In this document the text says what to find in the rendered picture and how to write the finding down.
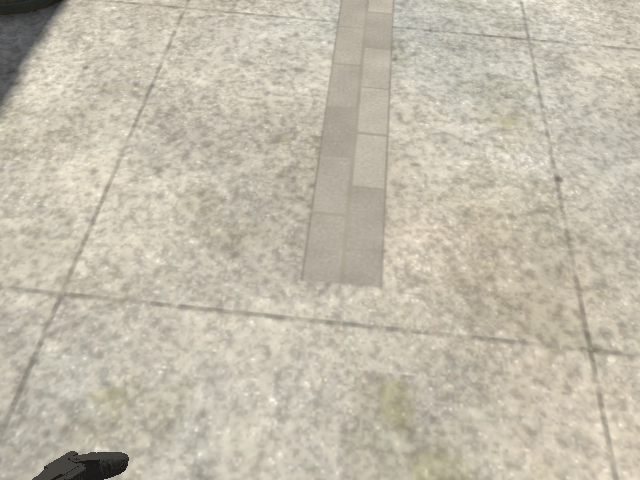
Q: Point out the left robot hand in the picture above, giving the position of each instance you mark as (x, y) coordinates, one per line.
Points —
(91, 466)

